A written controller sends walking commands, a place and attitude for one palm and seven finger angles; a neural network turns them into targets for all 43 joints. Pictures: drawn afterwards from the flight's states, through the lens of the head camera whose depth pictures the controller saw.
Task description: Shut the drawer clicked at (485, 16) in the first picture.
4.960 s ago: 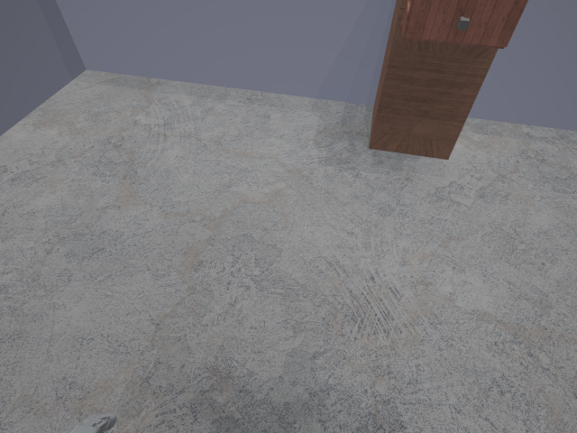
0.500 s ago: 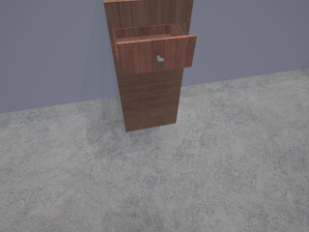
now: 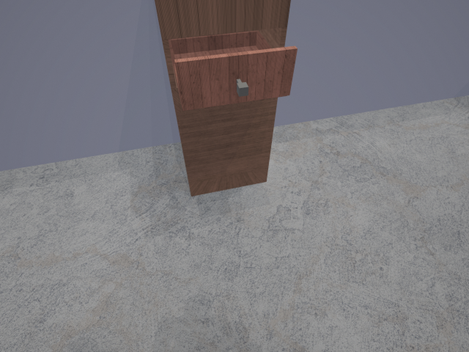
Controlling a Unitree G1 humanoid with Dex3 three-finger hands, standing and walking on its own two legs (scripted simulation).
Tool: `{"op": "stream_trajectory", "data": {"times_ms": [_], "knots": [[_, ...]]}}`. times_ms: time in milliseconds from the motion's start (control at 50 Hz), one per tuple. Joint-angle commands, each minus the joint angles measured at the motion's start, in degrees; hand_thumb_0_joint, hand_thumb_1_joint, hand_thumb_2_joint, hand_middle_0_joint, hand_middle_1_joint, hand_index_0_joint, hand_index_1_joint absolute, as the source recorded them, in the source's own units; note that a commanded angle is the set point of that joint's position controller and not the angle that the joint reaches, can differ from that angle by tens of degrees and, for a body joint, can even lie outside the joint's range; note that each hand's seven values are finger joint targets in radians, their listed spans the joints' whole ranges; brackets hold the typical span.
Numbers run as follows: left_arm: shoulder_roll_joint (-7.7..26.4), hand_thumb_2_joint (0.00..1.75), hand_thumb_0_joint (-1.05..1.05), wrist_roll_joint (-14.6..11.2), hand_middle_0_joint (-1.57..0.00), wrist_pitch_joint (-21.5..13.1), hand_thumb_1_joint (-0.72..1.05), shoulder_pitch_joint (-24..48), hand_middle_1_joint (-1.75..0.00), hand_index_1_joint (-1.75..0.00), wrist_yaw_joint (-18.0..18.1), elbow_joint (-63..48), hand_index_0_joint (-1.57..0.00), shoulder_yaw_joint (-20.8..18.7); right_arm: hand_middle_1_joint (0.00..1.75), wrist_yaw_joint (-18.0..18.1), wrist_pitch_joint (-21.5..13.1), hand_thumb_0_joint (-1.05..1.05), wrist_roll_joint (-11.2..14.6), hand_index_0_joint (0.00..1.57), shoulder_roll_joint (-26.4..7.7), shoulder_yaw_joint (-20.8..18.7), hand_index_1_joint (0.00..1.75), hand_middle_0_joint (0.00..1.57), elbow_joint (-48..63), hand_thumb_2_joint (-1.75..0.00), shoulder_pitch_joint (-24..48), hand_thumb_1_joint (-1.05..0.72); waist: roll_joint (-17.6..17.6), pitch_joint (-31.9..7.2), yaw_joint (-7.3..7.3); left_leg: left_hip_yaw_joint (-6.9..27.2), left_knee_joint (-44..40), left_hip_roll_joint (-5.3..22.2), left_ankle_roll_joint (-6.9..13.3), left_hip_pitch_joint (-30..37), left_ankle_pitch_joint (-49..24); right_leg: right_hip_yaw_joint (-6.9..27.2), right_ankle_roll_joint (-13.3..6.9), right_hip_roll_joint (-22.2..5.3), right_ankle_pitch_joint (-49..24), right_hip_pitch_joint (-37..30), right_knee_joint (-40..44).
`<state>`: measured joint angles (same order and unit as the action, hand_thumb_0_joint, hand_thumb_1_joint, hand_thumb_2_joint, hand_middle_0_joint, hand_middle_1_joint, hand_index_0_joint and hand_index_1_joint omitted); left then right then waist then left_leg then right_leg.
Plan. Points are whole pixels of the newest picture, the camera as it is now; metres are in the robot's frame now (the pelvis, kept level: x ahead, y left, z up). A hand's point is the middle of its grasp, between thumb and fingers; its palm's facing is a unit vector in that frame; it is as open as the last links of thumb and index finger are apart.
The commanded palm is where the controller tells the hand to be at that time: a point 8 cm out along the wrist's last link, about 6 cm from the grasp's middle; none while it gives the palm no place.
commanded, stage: look at it before walking up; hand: left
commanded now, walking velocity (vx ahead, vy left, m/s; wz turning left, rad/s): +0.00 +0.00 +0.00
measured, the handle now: (241, 86) +0.87 +0.03 -0.02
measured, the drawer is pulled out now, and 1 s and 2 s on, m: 0.16 0.16 0.16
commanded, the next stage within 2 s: stand and wait in 0.16 s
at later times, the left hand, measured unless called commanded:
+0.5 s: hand out of the picture -0.01 +0.18 -0.18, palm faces +0.06 -0.98 -0.19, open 7.4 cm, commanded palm none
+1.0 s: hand out of the picture +0.00 +0.19 -0.17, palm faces +0.04 -0.98 -0.21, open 7.4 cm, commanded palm none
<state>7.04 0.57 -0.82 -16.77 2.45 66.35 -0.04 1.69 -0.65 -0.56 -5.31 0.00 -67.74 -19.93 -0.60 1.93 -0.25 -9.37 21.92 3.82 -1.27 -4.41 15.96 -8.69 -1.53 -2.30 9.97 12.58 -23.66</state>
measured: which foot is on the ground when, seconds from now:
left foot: down 0.00-1.00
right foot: down 0.00-1.00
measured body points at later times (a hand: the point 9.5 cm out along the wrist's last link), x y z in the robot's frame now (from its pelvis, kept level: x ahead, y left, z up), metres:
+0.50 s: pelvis +0.00 +0.01 +0.00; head +0.01 +0.01 +0.45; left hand -0.01 +0.23 -0.16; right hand -0.01 -0.19 -0.17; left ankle -0.05 +0.12 -0.74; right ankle +0.03 -0.10 -0.74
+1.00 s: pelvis +0.00 +0.01 +0.00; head +0.01 +0.01 +0.45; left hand +0.00 +0.24 -0.16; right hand +0.00 -0.22 -0.16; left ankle -0.05 +0.12 -0.74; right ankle +0.03 -0.10 -0.74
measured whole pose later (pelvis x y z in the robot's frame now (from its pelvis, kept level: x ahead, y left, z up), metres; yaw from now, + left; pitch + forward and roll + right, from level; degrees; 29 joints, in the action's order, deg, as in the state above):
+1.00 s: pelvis +0.00 +0.01 +0.00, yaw +1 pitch -2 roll +0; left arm 9.8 0.9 -1.1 -14.3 1.5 65.3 -0.5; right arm 1.4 -1.1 -0.6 -9.2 -0.6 -66.1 -15.5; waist -0.2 2.9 0.2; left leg -8.5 21.3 2.6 -0.3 -3.9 15.5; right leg -9.3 -0.6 -3.5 9.6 11.6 -23.0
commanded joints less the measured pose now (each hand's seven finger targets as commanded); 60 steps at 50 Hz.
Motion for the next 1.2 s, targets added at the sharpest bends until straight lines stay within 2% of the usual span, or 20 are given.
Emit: {"op": "stream_trajectory", "data": {"times_ms": [0, 100, 260, 280, 340, 420, 480, 660, 760, 840, 880, 940, 1080, 1180], "knots": [[4.6, 0.9, 0.0, 0.0, -0.2, -0.5, 0.9, -4.2, -0.3, -0.3, 0.2, -1.1, -0.2, -1.0, 0.3, 0.4, -0.5, 0.0, -0.1, 0.2, -4.2, -0.9, 0.3, 0.2, 0.6, -0.9, -5.1, -0.9, 1.2, 4.0, 0.38, 4.9, -5.7, 4.3, 1.7, -6.9, -2.9, 7.2, 0.4, -5.6, -2.6, -2.1, 4.7], [4.8, 0.9, 0.0, 0.1, -0.2, -0.6, 0.9, -4.3, -0.3, -0.3, 0.1, -1.3, -0.2, -1.0, 0.3, 0.5, -0.7, 0.0, -0.1, 0.2, -4.9, -1.0, 0.3, 0.2, 1.0, -0.9, -4.4, -0.9, -0.1, 3.5, 0.43, 5.0, -5.5, 4.4, 1.9, -6.3, -3.9, 7.0, 0.4, -5.7, -3.9, -2.1, 4.3], [5.5, 0.9, 0.0, 0.2, -0.2, -0.7, 0.9, -3.9, -0.3, -0.3, 0.1, -1.3, -0.2, -1.0, 0.3, 0.6, -0.9, 0.0, -0.1, 0.2, -5.9, -1.2, 0.3, 0.2, 1.6, -0.9, -3.3, -0.9, 0.2, 3.4, 0.34, 5.3, -5.6, 4.6, 2.0, -5.8, -5.6, 7.0, 0.4, -5.8, -6.2, -2.4, 3.9], [5.3, 0.9, 0.0, 0.2, -0.2, -0.7, 0.9, -3.8, -0.3, -0.3, 0.1, -1.4, -0.2, -1.1, 0.3, 0.5, -0.8, 0.0, -0.1, 0.2, -5.5, -1.2, 0.3, 0.2, 1.7, -0.9, -3.2, -0.9, 0.8, 3.4, 0.26, 5.3, -5.3, 4.5, 1.9, -6.0, -5.7, 6.5, 0.6, -5.9, -5.9, -2.5, 3.6], [5.3, 0.9, 0.0, 0.2, -0.2, -0.1, 0.9, -3.9, -0.3, -0.3, 0.3, -2.1, -0.2, -1.4, 0.3, 0.3, -0.3, 0.0, -0.1, 0.2, -5.3, -1.2, 0.3, 0.2, 2.3, -0.9, -2.7, -0.9, -0.3, 3.2, 0.46, 5.5, -3.3, 4.3, 1.9, -7.7, -8.0, 5.2, 1.0, -6.6, -6.7, -2.7, 1.0], [5.1, 0.9, 0.0, 0.3, -0.2, 0.0, 0.9, -3.7, -0.3, -0.3, 0.2, -2.3, -0.2, -1.3, 0.3, 0.3, -0.2, 0.0, -0.1, 0.2, -5.5, -1.4, 0.3, 0.2, 2.7, -0.9, -2.1, -0.9, 0.5, 3.0, 0.39, 5.8, -2.8, 4.3, 2.0, -7.1, -7.6, 5.2, 1.1, -6.4, -5.6, -1.3, 1.0], [5.4, 0.9, 0.0, 0.3, -0.2, -0.3, 0.9, -3.6, -0.3, -0.3, 0.2, -2.5, -0.2, -1.3, 0.3, 0.3, -0.5, 0.0, -0.2, 0.2, -5.7, -1.4, 0.3, 0.2, 2.7, -0.9, -2.0, -0.9, 0.7, 1.5, 0.28, 5.9, -2.7, 4.4, 2.0, -6.1, -9.6, 5.4, 1.0, -6.5, -7.9, -2.2, 0.7], [6.3, 0.9, 0.0, 0.3, -0.2, -0.4, 0.9, -2.9, -0.3, -0.3, 0.0, -2.2, -0.2, -1.3, 0.3, 0.5, -0.9, 0.0, -0.1, 0.2, -6.8, -1.4, 0.3, 0.2, 2.5, -0.9, -0.9, -0.9, 0.6, 3.2, 0.46, 6.2, -4.6, 4.5, 2.1, -6.1, -7.7, 5.7, 0.9, -6.3, -6.1, -2.5, 2.4], [7.6, 0.9, 0.0, 0.3, -0.2, -0.7, 0.9, -2.1, -0.3, -0.3, -0.2, -2.3, -0.2, -1.5, 0.3, 0.4, -0.9, 0.0, -0.1, 0.2, -8.0, -1.5, 0.3, 0.2, 2.7, -0.9, -0.3, -0.9, 0.4, 3.5, 0.48, 6.3, -5.6, 4.4, 2.1, -6.2, -5.7, 6.2, 0.7, -6.3, -4.9, -3.0, 3.6], [8.7, 0.9, 0.0, 0.3, -0.2, -0.9, 0.9, -1.4, -0.3, -0.3, -0.3, -2.7, -0.2, -1.8, 0.3, 0.4, -1.3, 0.0, -0.1, 0.2, -9.3, -1.8, 0.3, 0.2, 3.1, -0.9, 0.5, -0.9, 0.0, 1.8, 0.58, 6.5, -5.8, 4.6, 2.3, -5.3, -7.4, 6.1, 0.4, -6.5, -6.9, -4.4, 3.6], [9.3, 0.9, 0.0, 0.3, -0.2, -0.9, 0.9, -0.9, -0.3, -0.3, -0.3, -2.7, -0.2, -1.9, 0.3, 0.4, -1.2, 0.0, -0.1, 0.2, -9.9, -1.8, 0.3, 0.2, 3.1, -0.9, 1.1, -0.9, -0.1, 2.6, 0.67, 6.4, -6.2, 4.6, 2.3, -5.4, -6.0, 6.2, 0.4, -6.5, -5.6, -3.9, 4.2], [10.3, 0.9, 0.0, 0.4, -0.2, -1.0, 0.9, 0.1, -0.3, -0.3, -0.5, -3.0, -0.2, -2.1, 0.3, 0.3, -1.2, 0.0, -0.1, 0.2, -10.7, -2.0, 0.3, 0.2, 3.3, -0.9, 1.5, -0.9, 1.2, 2.8, 0.61, 6.7, -6.5, 4.6, 2.3, -5.8, -5.3, 6.3, 0.3, -6.6, -5.0, -4.1, 4.7], [13.4, 0.9, 0.0, 0.4, -0.2, -1.3, 0.9, 2.7, -0.3, -0.3, -0.9, -3.9, -0.2, -2.6, 0.3, 0.0, -1.3, 0.0, -0.3, 0.2, -14.0, -2.3, 0.3, 0.2, 4.2, -0.9, 4.0, -0.9, 0.6, 1.4, 0.54, 7.0, -7.0, 4.7, 2.4, -5.1, -4.9, 6.8, 0.0, -6.9, -4.5, -4.8, 5.7], [15.8, 0.9, 0.0, 0.4, -0.2, -1.5, 0.9, 4.8, -0.3, -0.3, -1.1, -4.5, -0.2, -2.9, 0.3, -0.2, -1.5, 0.0, -0.3, 0.2, -16.5, -2.4, 0.3, 0.2, 4.9, -0.9, 6.4, -0.9, -0.2, -0.1, 0.69, 7.5, -7.5, 5.1, 2.4, -4.3, -7.0, 6.8, -0.1, -7.2, -7.0, -6.1, 5.9]]}}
